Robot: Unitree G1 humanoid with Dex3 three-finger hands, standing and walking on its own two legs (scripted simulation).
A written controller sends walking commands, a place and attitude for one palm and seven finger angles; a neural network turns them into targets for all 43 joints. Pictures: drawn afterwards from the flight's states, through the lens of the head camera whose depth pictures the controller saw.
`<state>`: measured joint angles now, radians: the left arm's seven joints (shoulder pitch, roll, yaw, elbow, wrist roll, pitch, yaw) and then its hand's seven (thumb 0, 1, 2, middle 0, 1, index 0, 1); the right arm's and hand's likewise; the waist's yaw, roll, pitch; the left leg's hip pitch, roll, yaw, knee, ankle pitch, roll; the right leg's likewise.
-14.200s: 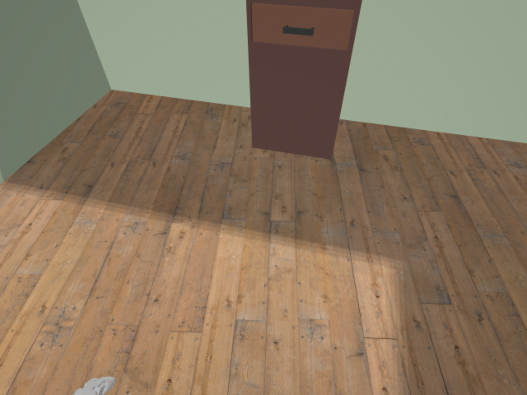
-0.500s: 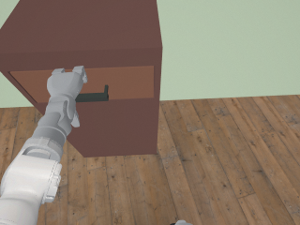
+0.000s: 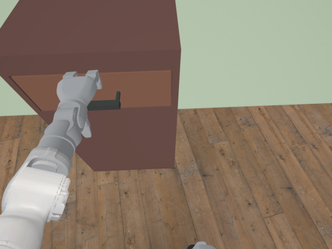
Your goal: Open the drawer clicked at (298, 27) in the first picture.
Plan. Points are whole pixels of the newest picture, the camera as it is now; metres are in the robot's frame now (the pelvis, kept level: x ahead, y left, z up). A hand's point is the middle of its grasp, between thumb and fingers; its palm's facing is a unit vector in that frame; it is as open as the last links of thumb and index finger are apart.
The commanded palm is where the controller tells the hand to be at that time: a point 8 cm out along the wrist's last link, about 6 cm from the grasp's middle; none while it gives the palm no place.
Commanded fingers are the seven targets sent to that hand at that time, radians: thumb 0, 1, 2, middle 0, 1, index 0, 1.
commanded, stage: move the hooked fingers above the handle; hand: left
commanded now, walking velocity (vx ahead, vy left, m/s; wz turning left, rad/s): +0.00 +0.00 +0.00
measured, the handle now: (98, 100) +0.54 +0.19 -0.02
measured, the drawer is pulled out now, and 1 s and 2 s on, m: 0.00 0.00 0.00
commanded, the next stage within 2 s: lower the fingers behind the handle in 1.76 s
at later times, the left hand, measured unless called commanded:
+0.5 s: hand (84, 107) +0.47 +0.20 +0.03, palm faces -0.12 -0.01 -0.99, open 13.9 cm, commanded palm +0.46 +0.19 +0.09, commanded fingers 0.00 -0.50 0.30 -0.30 -1.20 -0.30 -1.20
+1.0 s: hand (79, 106) +0.47 +0.21 +0.04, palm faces -0.12 +0.02 -0.99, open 13.8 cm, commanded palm +0.46 +0.20 +0.09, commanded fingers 0.00 -0.50 0.30 -0.30 -1.20 -0.30 -1.20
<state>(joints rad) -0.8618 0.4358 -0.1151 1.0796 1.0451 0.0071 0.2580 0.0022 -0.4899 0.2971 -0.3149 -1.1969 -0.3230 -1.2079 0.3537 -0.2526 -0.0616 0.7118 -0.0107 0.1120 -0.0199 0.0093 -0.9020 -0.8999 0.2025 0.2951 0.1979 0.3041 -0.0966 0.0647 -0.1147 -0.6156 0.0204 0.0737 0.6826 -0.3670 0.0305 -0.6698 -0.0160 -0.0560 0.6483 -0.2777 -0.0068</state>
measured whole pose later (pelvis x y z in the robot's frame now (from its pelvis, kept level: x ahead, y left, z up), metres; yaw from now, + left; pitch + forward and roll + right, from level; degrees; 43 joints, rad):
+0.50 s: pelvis +0.00 +0.00 +0.00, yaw +1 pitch +16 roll -1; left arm -0.81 0.44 -0.13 1.02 1.04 -0.03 0.23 0.00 -0.49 0.30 -0.33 -1.21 -0.32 -1.20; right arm 0.33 -0.25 -0.06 0.70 -0.01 0.11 -0.04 0.01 -0.90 -0.90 0.20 0.30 0.20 0.30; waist -0.08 0.06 -0.11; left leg -0.58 0.02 0.06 0.66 -0.36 0.02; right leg -0.63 -0.02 -0.07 0.63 -0.28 -0.01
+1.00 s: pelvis +0.00 +0.00 +0.00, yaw +0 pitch +16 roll +0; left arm -0.84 0.47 -0.08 1.09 1.06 0.02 0.25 0.00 -0.49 0.30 -0.34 -1.22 -0.32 -1.21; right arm 0.34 -0.24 -0.04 0.70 0.00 0.11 -0.04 0.01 -0.90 -0.90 0.20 0.30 0.20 0.30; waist -0.10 0.06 -0.10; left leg -0.59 0.02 0.08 0.66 -0.36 0.03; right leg -0.65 -0.01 -0.05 0.64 -0.27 -0.01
